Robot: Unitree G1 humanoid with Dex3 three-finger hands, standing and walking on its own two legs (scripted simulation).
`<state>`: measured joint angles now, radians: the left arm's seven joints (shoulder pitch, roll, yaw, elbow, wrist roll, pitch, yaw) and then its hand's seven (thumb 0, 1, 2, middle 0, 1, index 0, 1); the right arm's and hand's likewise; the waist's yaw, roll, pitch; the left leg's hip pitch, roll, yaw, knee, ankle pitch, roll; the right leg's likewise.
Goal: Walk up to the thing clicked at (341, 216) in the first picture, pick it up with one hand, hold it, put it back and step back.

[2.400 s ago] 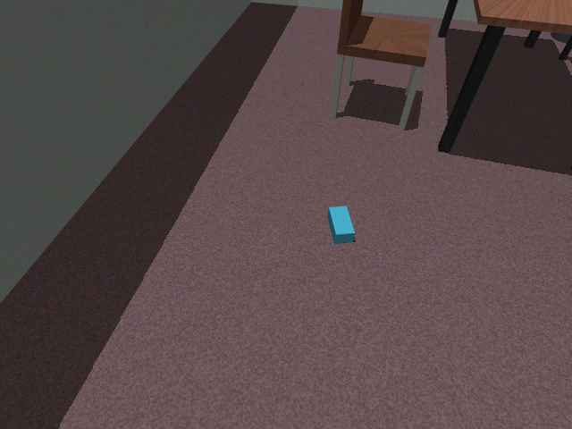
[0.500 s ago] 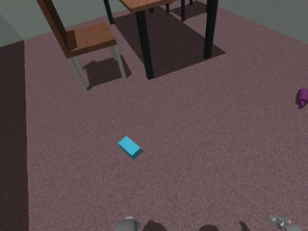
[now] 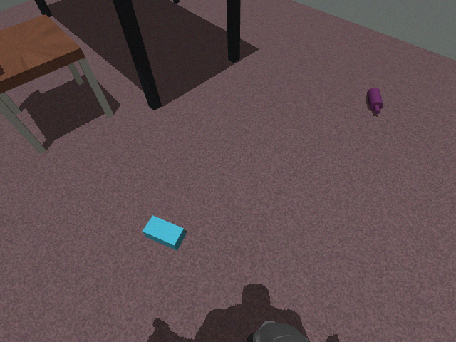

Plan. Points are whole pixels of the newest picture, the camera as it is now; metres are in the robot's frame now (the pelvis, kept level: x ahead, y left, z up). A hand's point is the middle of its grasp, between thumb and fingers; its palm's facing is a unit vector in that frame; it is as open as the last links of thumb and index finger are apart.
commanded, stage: walk up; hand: left
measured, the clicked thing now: (164, 232) +0.63 +0.25 -0.72
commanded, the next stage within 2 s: none
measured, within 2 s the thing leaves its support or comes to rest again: neither
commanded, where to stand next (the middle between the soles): +0.17 +0.20 m, yaw -27 degrees
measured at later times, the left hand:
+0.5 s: hand out of the picture +0.17 +0.53 -0.15, palm faces -0.20 -0.79 -0.58, open 7.4 cm
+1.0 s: hand (30, 279) +0.31 +0.41 -0.14, palm faces -0.42 -0.82 -0.39, open 7.4 cm
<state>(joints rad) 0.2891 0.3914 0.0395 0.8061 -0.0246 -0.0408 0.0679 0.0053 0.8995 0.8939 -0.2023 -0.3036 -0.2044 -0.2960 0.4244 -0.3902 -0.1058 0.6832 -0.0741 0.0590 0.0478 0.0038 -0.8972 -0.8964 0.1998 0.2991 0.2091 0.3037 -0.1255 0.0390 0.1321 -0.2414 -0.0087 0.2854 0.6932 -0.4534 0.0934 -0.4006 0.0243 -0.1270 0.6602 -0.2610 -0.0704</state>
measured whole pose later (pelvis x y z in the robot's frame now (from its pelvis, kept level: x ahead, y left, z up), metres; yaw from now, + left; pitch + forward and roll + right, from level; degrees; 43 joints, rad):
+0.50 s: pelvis +0.06 +0.21 -0.02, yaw -12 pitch -3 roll -1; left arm 0.36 0.51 0.09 0.88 0.03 -0.03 0.10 0.01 0.90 0.89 -0.20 -0.30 -0.20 -0.30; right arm 0.27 -0.41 -0.07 0.72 -0.04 0.04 0.06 0.00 -0.90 -0.90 0.20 0.30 0.21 0.30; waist -0.01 0.02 0.09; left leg -0.41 0.13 0.03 0.93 -0.48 -0.04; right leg -0.60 0.00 0.07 1.28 -0.49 -0.03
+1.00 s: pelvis +0.10 +0.22 -0.01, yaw -25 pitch -2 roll +1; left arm 0.20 0.39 0.04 0.78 0.02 0.00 0.00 0.00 0.90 0.89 -0.20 -0.30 -0.20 -0.30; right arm 0.23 -0.43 -0.03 0.80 0.01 -0.03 -0.03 0.00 -0.90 -0.90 0.20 0.30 0.21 0.30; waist -0.01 -0.01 0.14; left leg -0.47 0.09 0.03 1.10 -0.56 0.01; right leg -0.41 0.05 0.05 0.82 -0.37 -0.05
